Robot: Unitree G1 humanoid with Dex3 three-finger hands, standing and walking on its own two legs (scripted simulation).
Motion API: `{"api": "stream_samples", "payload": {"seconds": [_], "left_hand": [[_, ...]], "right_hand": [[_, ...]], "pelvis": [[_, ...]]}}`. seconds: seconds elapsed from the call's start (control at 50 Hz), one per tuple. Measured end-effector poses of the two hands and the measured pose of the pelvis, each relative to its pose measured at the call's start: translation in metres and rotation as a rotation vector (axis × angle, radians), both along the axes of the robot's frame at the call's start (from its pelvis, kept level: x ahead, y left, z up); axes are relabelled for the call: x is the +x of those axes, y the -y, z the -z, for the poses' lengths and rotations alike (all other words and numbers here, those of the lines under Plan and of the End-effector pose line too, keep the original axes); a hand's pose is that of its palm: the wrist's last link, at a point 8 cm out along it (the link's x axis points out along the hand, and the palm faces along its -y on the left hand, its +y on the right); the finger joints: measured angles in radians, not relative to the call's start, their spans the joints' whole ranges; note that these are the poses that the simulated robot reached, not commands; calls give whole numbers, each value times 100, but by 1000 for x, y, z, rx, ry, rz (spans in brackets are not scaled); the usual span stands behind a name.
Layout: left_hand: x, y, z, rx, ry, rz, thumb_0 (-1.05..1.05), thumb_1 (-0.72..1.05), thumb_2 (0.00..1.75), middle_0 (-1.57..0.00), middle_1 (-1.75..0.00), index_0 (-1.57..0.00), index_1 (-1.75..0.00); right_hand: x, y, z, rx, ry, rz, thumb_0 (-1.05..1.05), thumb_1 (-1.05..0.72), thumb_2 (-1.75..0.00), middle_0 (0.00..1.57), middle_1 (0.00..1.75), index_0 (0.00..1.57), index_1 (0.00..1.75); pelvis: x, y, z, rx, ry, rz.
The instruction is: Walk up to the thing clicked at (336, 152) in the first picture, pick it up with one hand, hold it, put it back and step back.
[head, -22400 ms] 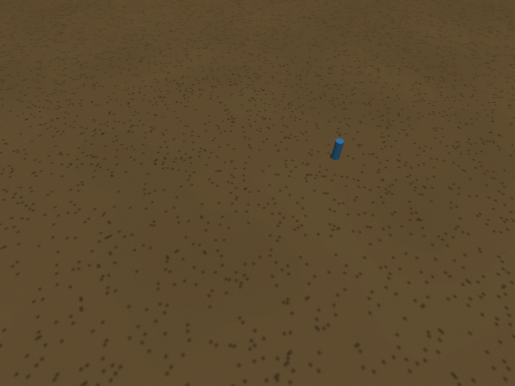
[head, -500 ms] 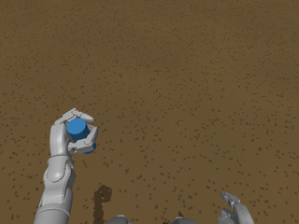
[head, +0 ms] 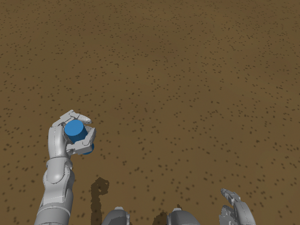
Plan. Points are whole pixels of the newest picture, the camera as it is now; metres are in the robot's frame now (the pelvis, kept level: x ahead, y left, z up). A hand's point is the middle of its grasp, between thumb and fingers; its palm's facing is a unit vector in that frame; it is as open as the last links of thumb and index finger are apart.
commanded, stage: crouch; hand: left
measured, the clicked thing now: (80, 138) +0.33 +0.19 +0.00
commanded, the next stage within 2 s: lower in 1.58 s
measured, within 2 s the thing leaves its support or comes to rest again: neither
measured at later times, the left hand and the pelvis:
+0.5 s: hand (92, 162) +0.34 +0.21 -0.22, palm faces +0.21 -0.98 -0.03, open 5.8 cm; pelvis -0.04 +0.00 -0.19, yaw -2 degrees
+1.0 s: hand (99, 176) +0.34 +0.22 -0.41, palm faces +0.18 -0.98 -0.02, open 5.8 cm; pelvis -0.08 +0.00 -0.36, yaw -5 degrees
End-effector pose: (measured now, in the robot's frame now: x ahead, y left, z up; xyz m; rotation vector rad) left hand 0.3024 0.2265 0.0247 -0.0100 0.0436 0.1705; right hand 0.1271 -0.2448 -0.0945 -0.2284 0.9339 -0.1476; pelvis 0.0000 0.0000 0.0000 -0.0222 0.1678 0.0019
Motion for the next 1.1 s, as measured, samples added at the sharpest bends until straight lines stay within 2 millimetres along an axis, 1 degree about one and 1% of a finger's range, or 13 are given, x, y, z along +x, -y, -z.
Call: {"api": "stream_samples", "payload": {"seconds": [0.1,0.18,0.24,0.32,0.4,0.48,0.56,0.62,0.76,0.84,0.94,1.02,1.1], "left_hand": [[2,-5,37,6,-7,-9,5,14,108,-95,-110,-97,-112],[3,-11,75,8,2,-23,5,14,108,-95,-110,-97,-112],[4,-14,107,15,26,-22,5,14,108,-95,-110,-97,-112],[8,-17,153,24,53,-22,5,14,109,-95,-109,-98,-112],[9,-20,199,32,47,-25,5,13,109,-95,-109,-98,-111],[6,-27,235,44,42,-38,5,13,109,-95,-109,-98,-111],[3,-33,267,50,43,-45,5,13,109,-95,-109,-98,-111],[2,-35,296,43,35,-37,5,13,109,-95,-109,-98,-111],[-1,-35,366,27,19,-30,5,13,109,-95,-109,-98,-111],[-2,-37,395,32,33,-36,5,13,109,-95,-109,-98,-111],[1,-39,423,38,39,-21,5,13,109,-95,-109,-98,-111],[4,-40,442,35,29,-15,5,13,109,-95,-109,-98,-111],[5,-43,461,27,21,-22,5,13,109,-95,-109,-98,-111]], "right_hand": [[-8,4,21,-13,-38,-9,1,-89,-90,20,30,21,30],[-14,9,48,-24,-72,-22,1,-89,-90,20,30,21,30],[-18,12,76,-33,-94,-36,1,-89,-90,20,30,21,30],[-19,14,120,-41,-121,-53,1,-89,-90,20,30,21,30],[-19,11,165,-32,-152,-67,1,-89,-90,20,30,21,30],[-20,5,204,-17,-181,-87,1,-89,-90,20,30,21,30],[-24,2,238,-8,-202,-107,1,-90,-90,20,30,21,30],[-30,2,261,-15,-214,-119,1,-90,-90,20,30,21,30],[-50,12,311,-53,-252,-139,1,-90,-90,20,30,21,30],[-64,18,338,-75,-282,-137,1,-91,-90,20,30,21,30],[-81,22,365,-89,-314,-128,1,-91,-91,20,30,21,30],[-93,23,381,-94,-334,-124,1,-90,-90,20,30,21,30],[-100,24,393,-99,-355,-127,1,-90,-90,20,30,21,30]], "pelvis": [[-6,0,20,-3,-69,3],[-10,-1,47,-8,-150,6],[-13,-1,74,-13,-214,8],[-19,-2,116,-20,-288,13],[-27,-3,154,-25,-342,21],[-34,-3,185,-27,-380,27],[-44,-3,214,-28,-406,30],[-51,-2,236,-31,-417,34],[-67,-1,291,-36,-417,45],[-74,0,319,-38,-399,50],[-79,0,348,-40,-374,57],[-82,-1,366,-45,-356,65],[-83,-2,379,-52,-344,73]]}}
